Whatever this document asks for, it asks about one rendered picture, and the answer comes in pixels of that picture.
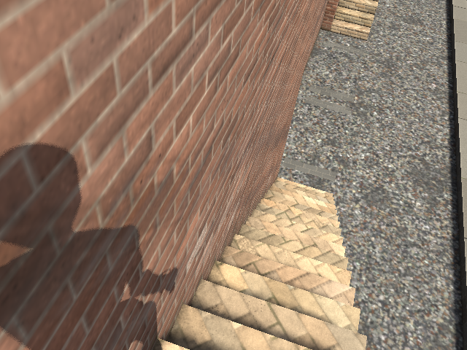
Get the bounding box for stairs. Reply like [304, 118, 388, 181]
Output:
[330, 0, 379, 41]
[153, 177, 367, 350]

